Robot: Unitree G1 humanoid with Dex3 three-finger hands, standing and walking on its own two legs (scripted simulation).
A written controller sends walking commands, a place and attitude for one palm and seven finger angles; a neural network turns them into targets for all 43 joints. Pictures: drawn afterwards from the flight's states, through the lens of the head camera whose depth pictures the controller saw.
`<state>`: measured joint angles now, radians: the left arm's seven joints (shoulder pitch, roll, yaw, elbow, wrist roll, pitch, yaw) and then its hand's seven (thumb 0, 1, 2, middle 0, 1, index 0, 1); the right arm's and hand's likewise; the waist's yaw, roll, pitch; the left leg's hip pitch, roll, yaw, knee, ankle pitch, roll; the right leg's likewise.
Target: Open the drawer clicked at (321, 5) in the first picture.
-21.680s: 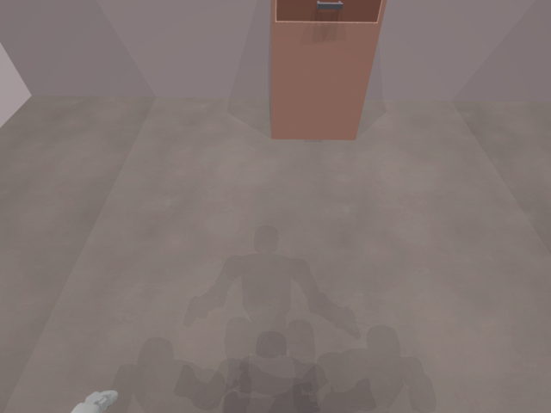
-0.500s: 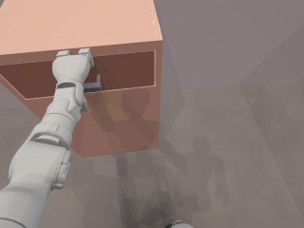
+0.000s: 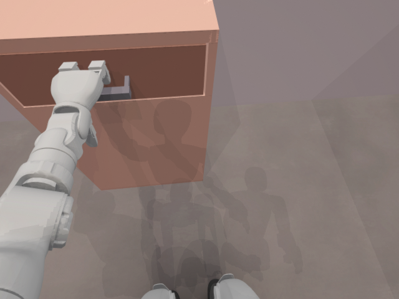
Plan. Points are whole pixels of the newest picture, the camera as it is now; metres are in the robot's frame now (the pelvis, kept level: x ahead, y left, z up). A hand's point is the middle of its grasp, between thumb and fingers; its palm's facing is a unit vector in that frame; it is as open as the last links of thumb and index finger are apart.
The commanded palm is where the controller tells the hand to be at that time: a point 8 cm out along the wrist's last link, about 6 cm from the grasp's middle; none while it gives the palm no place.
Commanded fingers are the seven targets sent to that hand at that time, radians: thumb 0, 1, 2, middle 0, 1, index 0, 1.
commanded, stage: lower the fingers behind the handle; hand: left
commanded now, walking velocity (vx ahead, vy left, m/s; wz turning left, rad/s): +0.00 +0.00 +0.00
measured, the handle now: (106, 87) +0.58 +0.17 +0.02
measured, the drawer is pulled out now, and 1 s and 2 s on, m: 0.00 0.00 0.00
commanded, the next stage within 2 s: lift the fingers back up to retry in 0.98 s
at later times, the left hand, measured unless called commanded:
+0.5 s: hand (93, 102) +0.53 +0.19 +0.03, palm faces -0.04 +0.01 -1.00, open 13.8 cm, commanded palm +0.51 +0.19 +0.05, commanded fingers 0.00 -0.50 0.30 -0.30 -1.20 -0.30 -1.20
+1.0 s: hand (95, 101) +0.53 +0.19 +0.03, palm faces -0.05 +0.02 -1.00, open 13.8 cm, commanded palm +0.51 +0.19 +0.05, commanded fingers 0.00 -0.50 0.30 -0.30 -1.20 -0.30 -1.20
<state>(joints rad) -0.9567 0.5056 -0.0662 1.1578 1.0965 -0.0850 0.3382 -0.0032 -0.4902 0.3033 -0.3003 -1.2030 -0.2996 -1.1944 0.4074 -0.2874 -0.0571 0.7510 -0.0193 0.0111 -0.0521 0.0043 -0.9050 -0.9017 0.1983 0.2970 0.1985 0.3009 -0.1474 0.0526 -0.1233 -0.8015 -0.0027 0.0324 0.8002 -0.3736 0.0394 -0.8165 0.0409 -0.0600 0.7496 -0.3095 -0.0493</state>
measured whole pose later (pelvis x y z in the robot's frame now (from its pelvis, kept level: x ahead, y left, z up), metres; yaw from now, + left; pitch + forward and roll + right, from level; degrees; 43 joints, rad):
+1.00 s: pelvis -0.01 +0.01 -0.02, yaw -1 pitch +24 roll -2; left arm -1.06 0.50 -0.09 1.23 1.08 0.05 0.31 0.00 -0.49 0.30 -0.25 -1.33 -0.33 -1.21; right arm 0.39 -0.27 -0.01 0.70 -0.01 0.04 -0.03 0.00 -0.90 -0.90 0.20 0.30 0.20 0.30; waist -0.18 0.06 -0.14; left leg -0.92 0.00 0.05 0.92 -0.41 0.06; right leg -0.93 0.04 -0.05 0.86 -0.34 -0.04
